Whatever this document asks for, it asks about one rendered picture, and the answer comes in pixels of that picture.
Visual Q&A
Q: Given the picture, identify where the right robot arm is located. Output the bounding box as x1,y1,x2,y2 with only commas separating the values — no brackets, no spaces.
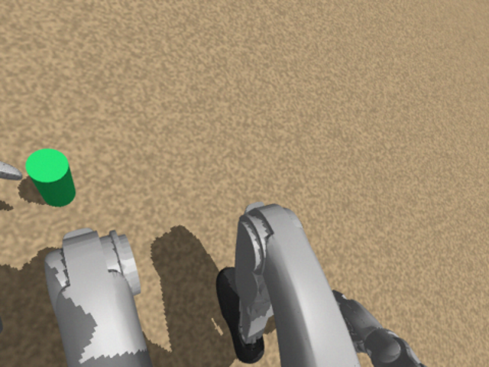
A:
364,329,427,367

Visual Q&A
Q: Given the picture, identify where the right robot foot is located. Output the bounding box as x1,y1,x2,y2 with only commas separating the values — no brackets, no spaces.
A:
216,267,264,364

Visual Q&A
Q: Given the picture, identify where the left robot hand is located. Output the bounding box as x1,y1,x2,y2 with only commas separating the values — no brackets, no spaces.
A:
0,161,22,180

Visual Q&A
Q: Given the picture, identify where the can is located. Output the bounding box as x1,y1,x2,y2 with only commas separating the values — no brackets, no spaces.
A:
25,148,76,207

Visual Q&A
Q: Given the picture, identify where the right robot hand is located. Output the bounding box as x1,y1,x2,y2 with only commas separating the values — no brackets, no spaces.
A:
332,290,383,353

